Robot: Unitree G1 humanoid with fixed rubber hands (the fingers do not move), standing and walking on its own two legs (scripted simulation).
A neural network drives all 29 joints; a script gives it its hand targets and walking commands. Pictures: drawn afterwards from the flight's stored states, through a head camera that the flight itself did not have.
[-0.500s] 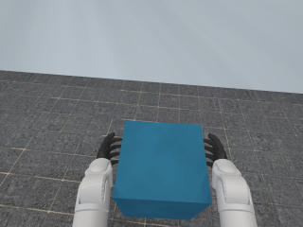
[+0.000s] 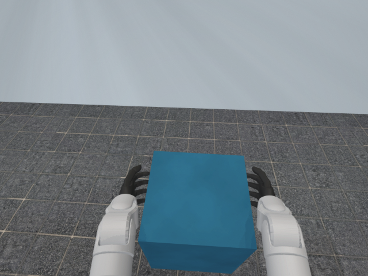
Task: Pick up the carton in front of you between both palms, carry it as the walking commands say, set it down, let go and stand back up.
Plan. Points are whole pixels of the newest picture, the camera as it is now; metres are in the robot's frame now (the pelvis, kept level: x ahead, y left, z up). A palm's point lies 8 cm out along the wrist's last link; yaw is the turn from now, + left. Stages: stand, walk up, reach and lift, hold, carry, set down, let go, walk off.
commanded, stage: carry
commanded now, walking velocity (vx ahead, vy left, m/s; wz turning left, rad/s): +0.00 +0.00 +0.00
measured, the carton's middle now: (194, 215) +0.30 +0.00 -0.05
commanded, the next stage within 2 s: hold in 1.62 s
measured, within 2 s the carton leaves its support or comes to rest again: neither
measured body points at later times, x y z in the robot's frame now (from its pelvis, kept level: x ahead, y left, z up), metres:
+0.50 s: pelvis -0.04 +0.00 -0.01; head -0.06 +0.00 +0.44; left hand +0.26 +0.14 +0.03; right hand +0.26 -0.16 +0.03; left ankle -0.01 +0.11 -0.74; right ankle -0.12 -0.09 -0.74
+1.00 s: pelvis -0.07 -0.01 -0.01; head -0.09 -0.01 +0.44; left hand +0.23 +0.14 +0.03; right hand +0.23 -0.16 +0.03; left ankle -0.01 +0.11 -0.74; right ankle -0.12 -0.09 -0.74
